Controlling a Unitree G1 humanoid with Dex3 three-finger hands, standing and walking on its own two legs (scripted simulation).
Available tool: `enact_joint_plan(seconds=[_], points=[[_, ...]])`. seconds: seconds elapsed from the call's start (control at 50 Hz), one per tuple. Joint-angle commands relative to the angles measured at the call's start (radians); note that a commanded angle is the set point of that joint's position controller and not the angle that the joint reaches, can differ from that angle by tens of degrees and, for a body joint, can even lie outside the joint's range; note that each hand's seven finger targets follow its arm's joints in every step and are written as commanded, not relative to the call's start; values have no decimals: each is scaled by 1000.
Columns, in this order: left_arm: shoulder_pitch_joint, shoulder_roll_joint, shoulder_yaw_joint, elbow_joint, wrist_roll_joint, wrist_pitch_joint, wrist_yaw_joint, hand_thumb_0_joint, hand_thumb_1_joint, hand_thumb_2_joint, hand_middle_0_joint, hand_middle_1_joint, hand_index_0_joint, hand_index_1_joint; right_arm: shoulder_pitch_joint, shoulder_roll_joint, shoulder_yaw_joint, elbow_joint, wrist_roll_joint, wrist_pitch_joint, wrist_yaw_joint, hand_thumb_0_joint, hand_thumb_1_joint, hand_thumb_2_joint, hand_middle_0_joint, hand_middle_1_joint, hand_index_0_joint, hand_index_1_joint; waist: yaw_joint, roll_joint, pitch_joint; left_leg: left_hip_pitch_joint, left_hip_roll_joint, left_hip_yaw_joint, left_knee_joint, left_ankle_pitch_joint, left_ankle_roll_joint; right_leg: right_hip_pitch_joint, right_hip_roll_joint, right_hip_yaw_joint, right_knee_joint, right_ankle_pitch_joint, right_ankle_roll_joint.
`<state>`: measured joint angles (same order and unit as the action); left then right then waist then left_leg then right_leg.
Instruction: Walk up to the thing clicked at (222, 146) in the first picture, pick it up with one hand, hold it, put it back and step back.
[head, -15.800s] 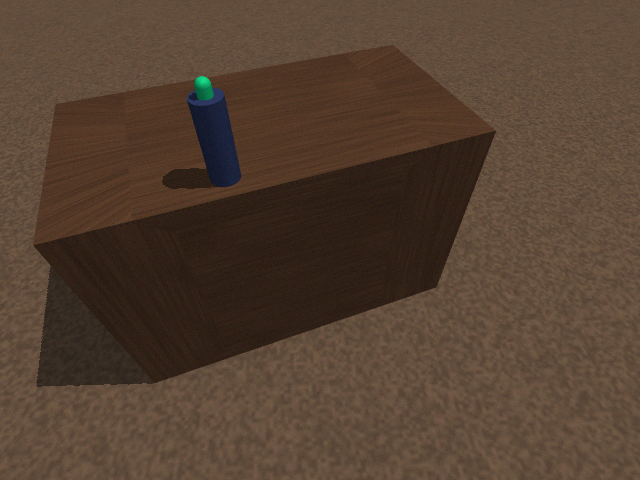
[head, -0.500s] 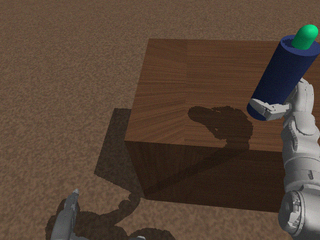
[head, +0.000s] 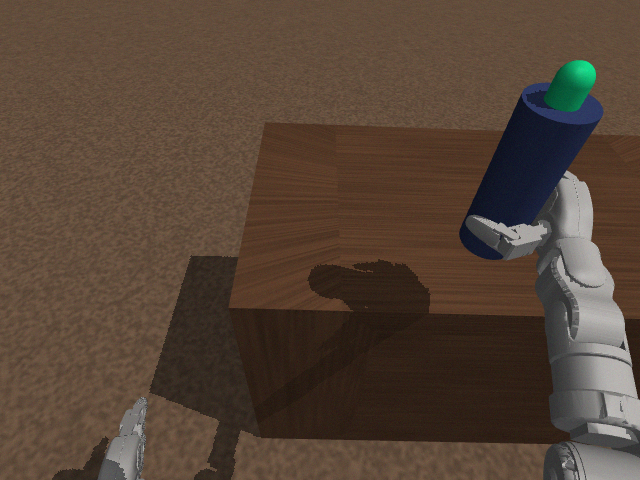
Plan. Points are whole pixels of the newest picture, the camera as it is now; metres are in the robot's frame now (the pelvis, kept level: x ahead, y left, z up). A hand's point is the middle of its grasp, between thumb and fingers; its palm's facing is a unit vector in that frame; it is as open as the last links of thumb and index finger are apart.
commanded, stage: lift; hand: right
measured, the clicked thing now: (524, 169) +0.39 -0.18 +0.23
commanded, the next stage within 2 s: hold in 0.64 s
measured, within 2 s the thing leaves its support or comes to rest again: neither
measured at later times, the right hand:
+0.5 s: hand (517, 205) +0.35 -0.17 +0.22, palm faces +0.16 +0.99 -0.01, open 10.1 cm
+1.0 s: hand (531, 195) +0.34 -0.17 +0.24, palm faces +0.15 +0.99 -0.02, open 10.1 cm
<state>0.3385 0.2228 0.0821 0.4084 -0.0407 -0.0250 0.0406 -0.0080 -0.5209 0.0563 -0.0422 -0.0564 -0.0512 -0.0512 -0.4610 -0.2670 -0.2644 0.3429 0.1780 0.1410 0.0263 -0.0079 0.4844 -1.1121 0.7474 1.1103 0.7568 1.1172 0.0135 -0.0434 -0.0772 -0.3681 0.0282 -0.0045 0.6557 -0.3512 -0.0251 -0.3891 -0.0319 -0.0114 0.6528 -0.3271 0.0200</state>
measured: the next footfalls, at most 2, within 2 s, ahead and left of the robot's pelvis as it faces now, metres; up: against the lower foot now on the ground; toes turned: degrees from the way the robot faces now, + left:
none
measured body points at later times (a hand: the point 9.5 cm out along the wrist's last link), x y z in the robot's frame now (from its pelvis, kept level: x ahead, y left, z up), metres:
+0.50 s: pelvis -0.01 +0.01 +0.01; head -0.03 +0.04 +0.46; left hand +0.15 +0.27 -0.07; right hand +0.33 -0.22 +0.22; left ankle -0.01 +0.13 -0.72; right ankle +0.00 -0.13 -0.72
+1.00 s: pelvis -0.01 +0.01 +0.01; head -0.04 +0.04 +0.46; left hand +0.16 +0.27 -0.07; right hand +0.32 -0.22 +0.24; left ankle -0.01 +0.13 -0.72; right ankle +0.00 -0.13 -0.72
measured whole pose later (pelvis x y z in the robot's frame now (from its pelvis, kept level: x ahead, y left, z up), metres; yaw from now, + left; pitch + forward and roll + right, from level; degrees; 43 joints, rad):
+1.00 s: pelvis -0.01 +0.01 +0.01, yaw -1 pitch -2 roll +0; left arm 0.25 0.25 0.11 0.61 -0.04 -0.13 0.06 -0.01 -0.52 0.05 -0.04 -0.05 -0.05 -0.05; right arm -0.36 -0.25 -0.28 -0.07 0.22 0.51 0.02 -0.01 0.49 -1.12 0.75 1.11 0.76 1.12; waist -0.01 -0.07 -0.05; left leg -0.21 0.03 0.02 0.54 -0.30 -0.01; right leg -0.22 -0.03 0.01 0.51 -0.25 0.03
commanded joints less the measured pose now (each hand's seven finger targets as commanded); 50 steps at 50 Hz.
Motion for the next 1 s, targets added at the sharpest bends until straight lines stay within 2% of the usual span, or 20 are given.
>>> enact_joint_plan(seconds=[0.0,0.02,0.06,0.08,0.14,0.16,0.18,0.24,0.28,0.32,0.36,0.38,0.46,0.5,0.64,0.72,0.8,0.88,0.92,0.98], points=[[-72,142,68,-145,-2,-69,17,0,-541,53,-36,-49,-36,-48,-434,-204,-49,-343,13,-26,-11,0,-80,-1295,1258,1432,1308,1432,-3,27,-245,63,-28,52,-106,268,10,188,20,-12,-96,230,-30],[-83,105,26,-161,-3,-70,15,0,-537,50,-35,-49,-37,-47,-433,-202,-53,-350,13,-19,-13,0,-81,-1286,1254,1423,1303,1424,-11,45,-245,77,-26,52,-111,269,8,189,21,-13,-94,232,-31],[-95,94,20,-157,-6,-76,18,0,-536,49,-34,-48,-36,-45,-396,-178,-44,-370,18,11,-13,0,-86,-1284,1259,1425,1307,1425,-10,70,-240,85,-21,47,-120,289,2,197,26,-19,-92,244,-34],[-80,113,48,-114,-4,-69,16,0,-541,53,-35,-47,-35,-47,-380,-187,-48,-379,16,23,-14,0,-70,-1290,1251,1427,1301,1427,-11,38,-244,88,-20,43,-120,301,5,199,28,-22,-97,255,-31],[-114,127,55,-83,-2,-77,11,0,-539,50,-35,-47,-35,-46,-340,-167,-44,-366,19,66,-10,0,-81,-1294,1259,1432,1308,1432,-12,46,-165,69,-19,43,-148,241,3,181,30,-21,-121,198,-34],[-111,141,74,-51,0,-77,11,0,-539,51,-34,-47,-35,-46,-353,-181,-49,-397,14,77,-9,0,-62,-1303,1259,1441,1311,1441,-11,18,-182,67,-19,41,-147,251,7,191,29,-21,-126,205,-32],[-126,129,62,-51,0,-79,9,0,-539,50,-35,-46,-35,-45,-358,-168,-40,-404,17,85,-5,0,-97,-1302,1267,1440,1316,1440,-9,6,-170,65,-19,42,-154,237,7,193,30,-20,-131,192,-32],[-153,153,76,-97,1,-94,11,0,-541,51,-35,-44,-34,-45,-363,-170,-46,-462,18,108,-7,0,-90,-1302,1267,1441,1316,1441,-4,59,-205,85,-22,49,-163,237,6,219,26,-15,-137,197,-33],[-152,113,36,-90,-1,-101,10,0,-542,51,-35,-45,-34,-45,-356,-172,-54,-486,26,117,-8,0,-96,-1294,1266,1434,1315,1434,-16,65,-196,102,-23,54,-163,252,5,222,26,-11,-139,214,-35],[-163,136,68,-78,-2,-106,19,0,-538,48,-35,-44,-35,-43,-340,-187,-69,-486,30,131,-13,0,-111,-1297,1272,1437,1320,1437,-18,76,-198,107,-21,51,-172,251,3,232,29,-14,-140,216,-33],[-167,131,54,-82,0,-114,19,0,-540,49,-34,-43,-34,-43,-332,-181,-73,-497,34,144,-13,0,-124,-1291,1274,1432,1320,1432,-21,97,-179,107,-18,47,-180,238,-2,225,32,-15,-147,198,-38],[-148,97,28,-43,2,-111,13,0,-545,52,-34,-44,-32,-46,-328,-173,-62,-520,30,149,-14,0,-119,-1305,1278,1445,1326,1445,-27,44,-192,121,-15,45,-179,250,3,229,35,-18,-149,209,-35],[-162,142,67,-45,2,-123,15,0,-536,45,-35,-45,-36,-44,-311,-156,-53,-536,29,182,-12,0,-122,-1279,1254,1414,1300,1414,-9,48,-190,113,-19,50,-188,257,5,258,30,-13,-161,220,-36],[-165,123,46,-13,2,-129,13,0,-539,46,-36,-44,-36,-44,-328,-159,-48,-545,26,194,-10,0,-155,-1293,1276,1430,1320,1430,-14,23,-156,97,-19,50,-192,247,7,255,32,-13,-168,211,-33],[-175,116,43,2,6,-147,19,0,-542,49,-39,-47,-39,-47,-318,-172,-70,-580,35,224,-12,0,-169,-1303,1277,1434,1322,1434,-22,61,-153,118,-22,57,-214,210,5,254,33,-6,-184,185,-34],[-182,118,40,20,5,-150,16,0,-538,48,-38,-49,-40,-47,-290,-162,-66,-594,34,249,-9,0,-157,-1299,1270,1429,1315,1429,-25,43,-155,122,-19,55,-209,269,7,269,35,-12,-180,239,-34],[-206,164,88,23,6,-162,19,0,-541,49,-41,-49,-41,-49,-307,-165,-67,-611,36,274,-7,0,-124,-1296,1250,1420,1299,1420,-15,49,-166,130,-18,58,-211,289,6,285,36,-9,-180,254,-34],[-233,155,79,10,4,-174,19,0,-534,45,-42,-50,-45,-47,-323,-165,-69,-637,43,283,-8,0,-123,-1296,1250,1420,1300,1420,-25,57,-158,137,-28,69,-217,245,11,283,27,2,-195,228,-31],[-215,114,39,17,5,-171,16,0,-543,51,-42,-48,-41,-49,-302,-159,-71,-636,43,292,-9,0,-128,-1289,1247,1412,1296,1412,-30,64,-173,154,-25,68,-211,282,8,284,31,0,-187,262,-32],[-218,124,49,43,5,-172,17,0,-539,49,-41,-49,-42,-48,-284,-170,-86,-636,47,310,-4,0,-90,-1292,1239,1416,1291,1417,-34,67,-151,146,-24,64,-222,256,5,269,35,-4,-192,231,-35]])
